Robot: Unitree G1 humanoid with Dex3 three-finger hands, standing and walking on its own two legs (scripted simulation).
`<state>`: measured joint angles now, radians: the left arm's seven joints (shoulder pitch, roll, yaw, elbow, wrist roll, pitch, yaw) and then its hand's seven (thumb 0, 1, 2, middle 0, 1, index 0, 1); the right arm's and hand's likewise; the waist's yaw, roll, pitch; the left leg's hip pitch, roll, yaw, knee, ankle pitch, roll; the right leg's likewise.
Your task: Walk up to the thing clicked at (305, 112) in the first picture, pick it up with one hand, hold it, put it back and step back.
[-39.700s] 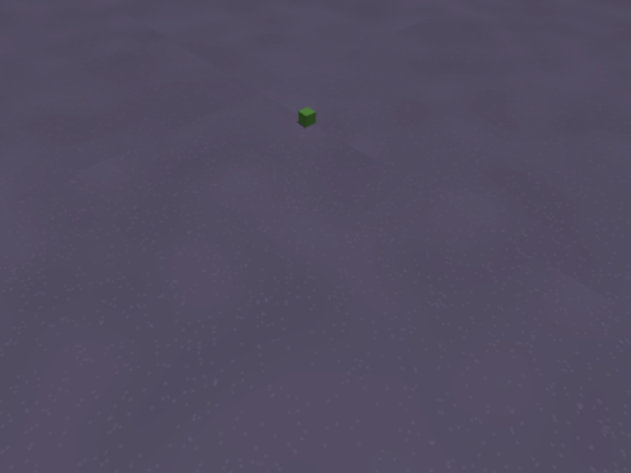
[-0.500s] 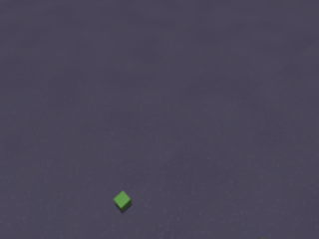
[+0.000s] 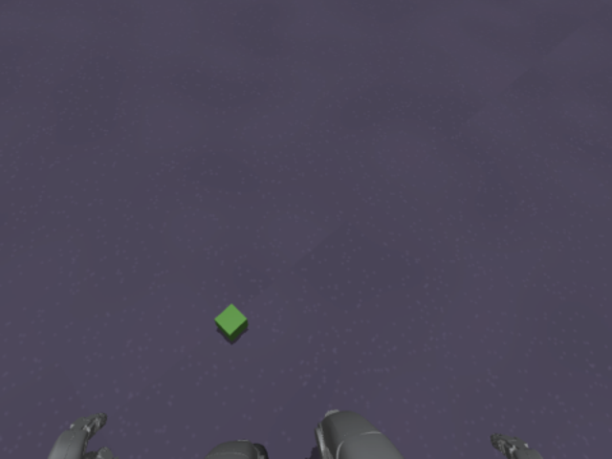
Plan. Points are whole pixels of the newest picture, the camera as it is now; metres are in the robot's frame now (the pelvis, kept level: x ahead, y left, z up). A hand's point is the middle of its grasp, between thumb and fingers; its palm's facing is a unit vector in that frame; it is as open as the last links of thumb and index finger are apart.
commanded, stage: step back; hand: left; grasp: from above
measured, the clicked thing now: (231, 322) +0.50 +0.16 -0.73
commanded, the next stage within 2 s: none
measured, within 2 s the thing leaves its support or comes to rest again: neither
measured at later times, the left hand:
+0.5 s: hand out of the picture +0.00 +0.23 -0.13, palm faces -0.01 -0.92 -0.40, open 7.3 cm
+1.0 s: hand out of the picture -0.22 +0.25 -0.17, palm faces -0.05 -0.92 -0.40, open 7.3 cm
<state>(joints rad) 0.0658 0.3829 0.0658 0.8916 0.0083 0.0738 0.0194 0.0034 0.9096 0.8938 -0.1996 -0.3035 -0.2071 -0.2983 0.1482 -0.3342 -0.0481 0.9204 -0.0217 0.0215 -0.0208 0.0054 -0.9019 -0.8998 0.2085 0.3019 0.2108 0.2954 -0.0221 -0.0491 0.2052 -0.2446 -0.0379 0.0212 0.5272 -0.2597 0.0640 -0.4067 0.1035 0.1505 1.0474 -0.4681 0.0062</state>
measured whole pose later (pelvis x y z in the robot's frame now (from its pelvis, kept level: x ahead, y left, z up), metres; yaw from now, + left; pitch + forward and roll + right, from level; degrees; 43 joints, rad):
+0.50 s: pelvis -0.13 -0.02 +0.00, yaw -1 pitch -1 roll +1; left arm 0.14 0.34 0.08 0.78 0.04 0.05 0.00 0.01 0.91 0.89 -0.20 -0.30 -0.21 -0.30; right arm 0.16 -0.43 -0.05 0.89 0.00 0.03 -0.02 0.00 -0.91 -0.90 0.21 0.30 0.21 0.29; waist 0.02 0.01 0.16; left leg -0.36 -0.09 -0.12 1.03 -0.51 -0.02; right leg -0.33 0.01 0.02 0.56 -0.21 -0.04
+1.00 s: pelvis -0.30 -0.04 -0.02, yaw -4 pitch -2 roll +0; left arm 0.23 0.42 0.11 0.84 0.02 0.07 0.00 0.01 0.91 0.89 -0.20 -0.30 -0.21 -0.30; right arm 0.08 -0.38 -0.04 0.79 -0.03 0.02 -0.01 0.00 -0.90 -0.90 0.21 0.30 0.21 0.30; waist 0.04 -0.03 0.18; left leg -0.40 0.07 0.01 0.61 -0.16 -0.01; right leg -0.25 0.01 0.10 0.78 -0.46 0.03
